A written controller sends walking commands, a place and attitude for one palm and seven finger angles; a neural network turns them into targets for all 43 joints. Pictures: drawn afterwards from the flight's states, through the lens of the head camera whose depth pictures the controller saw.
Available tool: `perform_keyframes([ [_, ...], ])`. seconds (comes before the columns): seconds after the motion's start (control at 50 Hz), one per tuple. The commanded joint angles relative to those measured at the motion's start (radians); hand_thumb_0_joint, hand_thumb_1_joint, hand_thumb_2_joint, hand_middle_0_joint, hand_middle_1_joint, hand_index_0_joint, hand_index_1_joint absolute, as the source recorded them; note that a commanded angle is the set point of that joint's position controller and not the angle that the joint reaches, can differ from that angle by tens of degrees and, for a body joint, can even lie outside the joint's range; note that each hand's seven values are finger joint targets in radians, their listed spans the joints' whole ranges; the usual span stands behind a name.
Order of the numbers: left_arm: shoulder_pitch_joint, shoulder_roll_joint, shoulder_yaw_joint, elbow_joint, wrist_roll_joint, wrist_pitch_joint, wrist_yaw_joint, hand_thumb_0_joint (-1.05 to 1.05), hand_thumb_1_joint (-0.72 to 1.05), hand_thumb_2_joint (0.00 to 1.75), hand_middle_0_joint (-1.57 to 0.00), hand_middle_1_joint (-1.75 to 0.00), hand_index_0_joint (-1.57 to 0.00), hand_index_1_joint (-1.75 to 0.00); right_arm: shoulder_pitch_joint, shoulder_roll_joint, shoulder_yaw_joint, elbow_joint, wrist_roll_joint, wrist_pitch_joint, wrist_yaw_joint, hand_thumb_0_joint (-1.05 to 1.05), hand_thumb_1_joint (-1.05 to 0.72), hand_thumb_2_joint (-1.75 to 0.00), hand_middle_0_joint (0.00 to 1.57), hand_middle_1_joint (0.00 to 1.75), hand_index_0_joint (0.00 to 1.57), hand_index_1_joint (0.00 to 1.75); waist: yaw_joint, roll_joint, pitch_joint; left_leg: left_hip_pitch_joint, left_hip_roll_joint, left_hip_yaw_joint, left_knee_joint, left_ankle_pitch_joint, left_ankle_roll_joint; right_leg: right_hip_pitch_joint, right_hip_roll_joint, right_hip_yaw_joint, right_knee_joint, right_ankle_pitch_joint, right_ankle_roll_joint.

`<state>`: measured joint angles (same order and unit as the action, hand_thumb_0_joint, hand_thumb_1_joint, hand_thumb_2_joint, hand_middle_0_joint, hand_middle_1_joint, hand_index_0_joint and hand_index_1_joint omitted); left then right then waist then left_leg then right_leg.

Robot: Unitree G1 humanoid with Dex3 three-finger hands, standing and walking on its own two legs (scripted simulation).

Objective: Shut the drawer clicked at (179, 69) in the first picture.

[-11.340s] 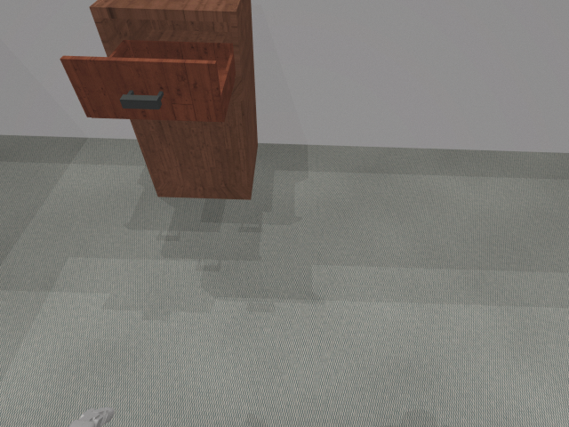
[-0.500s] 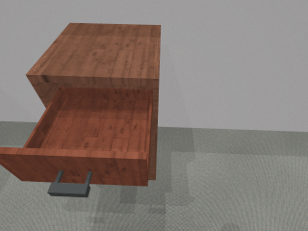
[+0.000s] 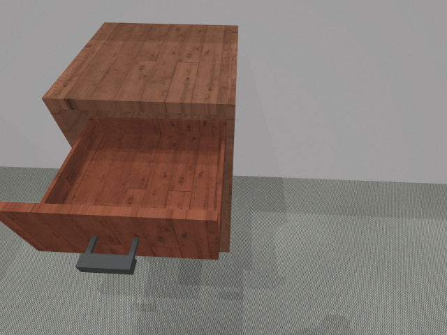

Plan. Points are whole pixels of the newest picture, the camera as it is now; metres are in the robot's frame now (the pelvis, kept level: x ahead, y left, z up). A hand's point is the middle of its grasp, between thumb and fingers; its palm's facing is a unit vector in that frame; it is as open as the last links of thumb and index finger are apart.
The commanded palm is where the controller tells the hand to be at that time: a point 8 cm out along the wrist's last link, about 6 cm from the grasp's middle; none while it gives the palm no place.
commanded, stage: come to a stop and stand still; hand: left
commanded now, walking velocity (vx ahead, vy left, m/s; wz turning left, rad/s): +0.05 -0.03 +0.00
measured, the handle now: (110, 252) +0.26 +0.25 -0.04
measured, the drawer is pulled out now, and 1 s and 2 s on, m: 0.29 0.29 0.29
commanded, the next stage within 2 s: look again from close up in 0.90 s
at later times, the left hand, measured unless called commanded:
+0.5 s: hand out of the picture -0.02 +0.18 -0.18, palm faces +0.00 -0.99 -0.17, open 7.4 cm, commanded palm none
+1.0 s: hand out of the picture +0.03 +0.21 -0.18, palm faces +0.02 -0.98 -0.20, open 7.4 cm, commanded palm none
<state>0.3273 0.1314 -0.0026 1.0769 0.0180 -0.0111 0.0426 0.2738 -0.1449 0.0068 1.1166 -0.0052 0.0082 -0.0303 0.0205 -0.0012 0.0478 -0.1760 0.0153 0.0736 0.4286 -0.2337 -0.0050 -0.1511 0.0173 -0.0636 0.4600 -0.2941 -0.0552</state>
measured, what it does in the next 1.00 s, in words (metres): stands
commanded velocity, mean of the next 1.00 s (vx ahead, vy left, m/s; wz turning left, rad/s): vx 0.02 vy -0.01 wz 0.00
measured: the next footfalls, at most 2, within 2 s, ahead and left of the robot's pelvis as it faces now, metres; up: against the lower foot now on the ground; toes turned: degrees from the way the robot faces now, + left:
none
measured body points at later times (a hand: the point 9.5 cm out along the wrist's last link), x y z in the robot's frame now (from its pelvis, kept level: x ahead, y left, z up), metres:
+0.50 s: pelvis +0.00 +0.02 +0.00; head +0.02 +0.02 +0.44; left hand -0.02 +0.23 -0.16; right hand -0.02 -0.19 -0.17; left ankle +0.00 +0.12 -0.74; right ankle -0.03 -0.08 -0.74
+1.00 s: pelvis +0.02 +0.04 +0.00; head +0.03 +0.04 +0.45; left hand +0.03 +0.26 -0.16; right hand +0.02 -0.18 -0.16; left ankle +0.00 +0.12 -0.74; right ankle -0.03 -0.08 -0.74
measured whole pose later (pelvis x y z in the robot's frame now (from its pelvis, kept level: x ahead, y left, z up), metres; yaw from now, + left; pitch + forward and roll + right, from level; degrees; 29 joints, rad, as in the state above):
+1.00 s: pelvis +0.02 +0.04 +0.00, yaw +0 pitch +0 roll +1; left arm 0.30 0.15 -0.01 1.06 0.01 0.00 0.04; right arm 0.30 -0.15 0.02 1.11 -0.01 -0.03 -0.03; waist 0.00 -0.01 0.02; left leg -0.17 -0.03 0.10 0.47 -0.30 0.06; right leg -0.14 -0.03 -0.04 0.49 -0.34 0.01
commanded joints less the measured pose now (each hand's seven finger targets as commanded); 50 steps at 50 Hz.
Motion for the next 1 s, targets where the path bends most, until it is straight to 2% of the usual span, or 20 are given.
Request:
perform_keyframes([
  [0.0,0.077,0.154,0.035,-0.044,-0.002,-0.003,0.019,0.0,0.9,0.9,-0.2,-0.3,-0.2,-0.3,0.052,-0.092,-0.027,-0.065,-0.001,-0.005,-0.004,0.0,-0.9,-0.9,0.2,0.3,0.2,0.3,-0.005,-0.053,-0.037,-0.023,0.076,-0.068,0.03,0.193,0.02,-0.016,-0.218,0.189,-0.053,0.407,-0.043],
  [0.02,0.059,0.149,0.03,-0.05,-0.001,-0.002,0.018,0.0,0.9,0.9,-0.2,-0.3,-0.2,-0.3,0.054,-0.087,-0.025,-0.065,0.0,-0.005,-0.001,0.0,-0.9,-0.9,0.2,0.3,0.2,0.3,-0.013,-0.076,-0.026,-0.016,0.073,-0.069,0.015,0.135,0.02,-0.047,-0.21,0.188,-0.073,0.313,-0.039],
  [0.08,0.033,0.12,0.016,-0.049,0.0,-0.001,0.008,0.0,0.9,0.9,-0.2,-0.3,-0.2,-0.3,0.056,-0.087,-0.02,-0.051,-0.007,-0.01,0.007,0.0,-0.9,-0.9,0.2,0.3,0.2,0.3,-0.019,-0.05,0.022,0.006,0.082,-0.096,-0.053,0.029,0.036,-0.132,-0.15,0.158,-0.131,0.001,-0.007],
  [0.2,0.057,0.121,0.008,-0.025,0.005,-0.003,-0.005,0.0,0.9,0.9,-0.2,-0.3,-0.2,-0.3,0.073,-0.096,-0.013,-0.022,-0.012,-0.018,0.013,0.0,-0.9,-0.9,0.2,0.3,0.2,0.3,-0.013,-0.023,0.094,-0.042,0.075,-0.122,-0.11,-0.144,0.051,-0.152,-0.114,0.14,-0.166,-0.169,-0.001],
  [0.28,0.075,0.116,0.003,-0.018,0.002,-0.004,-0.007,0.0,0.9,0.9,-0.2,-0.3,-0.2,-0.3,0.08,-0.094,-0.006,-0.015,-0.01,-0.024,0.011,0.0,-0.9,-0.9,0.2,0.3,0.2,0.3,-0.006,0.03,0.12,-0.08,0.085,-0.143,-0.143,-0.159,0.056,-0.141,-0.105,0.123,-0.145,-0.102,0.0],
  [0.34,0.091,0.105,-0.001,-0.005,-0.003,-0.011,-0.006,0.0,0.9,0.9,-0.2,-0.3,-0.2,-0.3,0.101,-0.079,0.001,-0.003,-0.003,-0.037,0.005,0.0,-0.9,-0.9,0.2,0.3,0.2,0.3,-0.006,0.025,0.076,-0.033,0.091,-0.134,-0.123,0.011,0.06,-0.093,-0.11,0.11,-0.129,0.053,0.0],
  [0.36,0.139,0.122,-0.004,0.034,0.007,-0.042,0.031,0.0,0.9,0.9,-0.2,-0.3,-0.2,-0.3,-0.041,-0.111,0.001,-0.084,-0.002,-0.043,0.013,0.0,-0.9,-0.9,0.2,0.3,0.2,0.3,0.032,0.026,0.126,-0.149,0.082,-0.073,0.122,0.071,0.013,-0.109,-0.174,0.168,-0.145,0.377,0.037],
  [0.38,0.081,0.167,0.003,-0.017,0.0,-0.049,0.024,0.0,0.9,0.9,-0.2,-0.3,-0.2,-0.3,0.042,-0.048,0.001,-0.105,-0.004,-0.028,0.017,0.0,-0.9,-0.9,0.2,0.3,0.2,0.3,-0.046,-0.017,0.027,-0.101,0.045,-0.087,0.125,-0.088,0.013,-0.103,-0.231,0.23,-0.161,0.209,-0.011],
  [0.4,0.034,0.157,0.002,-0.033,-0.004,-0.051,0.014,0.0,0.9,0.9,-0.2,-0.3,-0.2,-0.3,0.073,-0.051,-0.001,-0.087,-0.008,-0.029,0.017,0.0,-0.9,-0.9,0.2,0.3,0.2,0.3,-0.058,0.048,0.016,-0.061,0.041,-0.088,0.1,-0.065,0.016,-0.126,-0.218,0.206,-0.148,0.104,-0.036],
  [0.42,0.021,0.146,0.001,-0.032,-0.006,-0.055,0.011,0.0,0.9,0.9,-0.2,-0.3,-0.2,-0.3,0.11,-0.053,0.0,-0.076,-0.009,-0.033,0.02,0.0,-0.9,-0.9,0.2,0.3,0.2,0.3,-0.07,0.045,-0.021,-0.053,0.055,-0.098,0.079,0.015,0.02,-0.11,-0.177,0.167,-0.116,0.079,-0.041],
  [0.44,0.036,0.14,0.002,-0.037,-0.006,-0.054,0.009,0.0,0.9,0.9,-0.2,-0.3,-0.2,-0.3,0.135,-0.065,0.002,-0.072,-0.011,-0.043,0.02,0.0,-0.9,-0.9,0.2,0.3,0.2,0.3,-0.053,0.066,-0.093,-0.024,0.069,-0.101,0.059,0.109,0.033,-0.058,-0.148,0.135,-0.059,0.173,-0.032],
  [0.48,0.056,0.11,-0.002,-0.031,-0.008,-0.045,0.011,0.0,0.9,0.9,-0.2,-0.3,-0.2,-0.3,0.126,-0.086,-0.002,-0.075,-0.007,-0.049,0.01,0.0,-0.9,-0.9,0.2,0.3,0.2,0.3,-0.039,0.032,-0.125,-0.033,0.088,-0.13,0.068,0.203,0.053,-0.007,-0.125,0.111,-0.009,0.222,-0.018],
  [0.52,0.065,0.094,-0.005,-0.025,-0.009,-0.036,0.012,0.0,0.9,0.9,-0.2,-0.3,-0.2,-0.3,0.122,-0.091,-0.002,-0.076,-0.005,-0.051,0.003,0.0,-0.9,-0.9,0.2,0.3,0.2,0.3,-0.033,0.019,-0.089,-0.042,0.094,-0.132,0.056,0.234,0.058,-0.015,-0.118,0.102,-0.001,0.209,-0.014],
  [0.54,0.063,0.091,-0.006,-0.027,-0.008,-0.031,0.011,0.0,0.9,0.9,-0.2,-0.3,-0.2,-0.3,0.122,-0.092,0.001,-0.074,-0.007,-0.054,0.001,0.0,-0.9,-0.9,0.2,0.3,0.2,0.3,-0.027,0.047,-0.054,-0.053,0.098,-0.139,0.041,0.266,0.062,-0.026,-0.111,0.102,0.006,0.198,-0.011],
  [0.62,0.074,0.077,-0.004,-0.026,-0.008,-0.019,0.014,0.0,0.9,0.9,-0.2,-0.3,-0.2,-0.3,0.126,-0.085,0.003,-0.063,-0.005,-0.052,-0.003,0.0,-0.9,-0.9,0.2,0.3,0.2,0.3,-0.023,-0.015,0.023,-0.068,0.094,-0.14,0.019,0.267,0.066,-0.046,-0.105,0.098,-0.001,0.167,-0.006],
  [0.64,0.068,0.082,-0.004,-0.026,-0.009,-0.013,0.012,0.0,0.9,0.9,-0.2,-0.3,-0.2,-0.3,0.13,-0.09,0.002,-0.056,-0.007,-0.052,-0.003,0.0,-0.9,-0.9,0.2,0.3,0.2,0.3,-0.02,0.026,0.039,-0.071,0.099,-0.149,-0.004,0.269,0.07,-0.054,-0.099,0.092,0.007,0.131,-0.001],
  [0.66,0.069,0.079,-0.001,-0.03,-0.008,-0.01,0.014,0.0,0.9,0.9,-0.2,-0.3,-0.2,-0.3,0.126,-0.092,0.002,-0.051,-0.008,-0.05,-0.005,0.0,-0.9,-0.9,0.2,0.3,0.2,0.3,-0.015,0.018,0.059,-0.083,0.102,-0.162,-0.013,0.268,0.076,-0.058,-0.093,0.086,0.004,0.103,0.002],
  [0.72,0.073,0.079,0.001,-0.034,-0.008,-0.007,0.014,0.0,0.9,0.9,-0.2,-0.3,-0.2,-0.3,0.114,-0.09,0.002,-0.049,-0.006,-0.051,-0.005,0.0,-0.9,-0.9,0.2,0.3,0.2,0.3,-0.011,-0.01,0.063,-0.064,0.095,-0.15,-0.024,0.262,0.076,-0.059,-0.102,0.091,-0.011,0.12,0.006],
  [0.86,0.06,0.098,0.007,-0.047,-0.009,-0.002,0.012,0.0,0.9,0.9,-0.2,-0.3,-0.2,-0.3,0.1,-0.103,-0.005,-0.04,-0.007,-0.055,-0.008,0.0,-0.9,-0.9,0.2,0.3,0.2,0.3,-0.01,0.018,0.002,0.019,0.1,-0.137,-0.034,0.354,0.075,-0.042,-0.11,0.089,-0.01,0.168,0.015],
  [0.98,0.055,0.107,0.008,-0.044,-0.007,-0.003,0.01,0.0,0.9,0.9,-0.2,-0.3,-0.2,-0.3,0.083,-0.105,-0.007,-0.034,-0.005,-0.053,-0.007,0.0,-0.9,-0.9,0.2,0.3,0.2,0.3,-0.014,0.002,-0.01,0.043,0.096,-0.125,-0.035,0.334,0.07,-0.034,-0.12,0.097,-0.033,0.201,0.015],
])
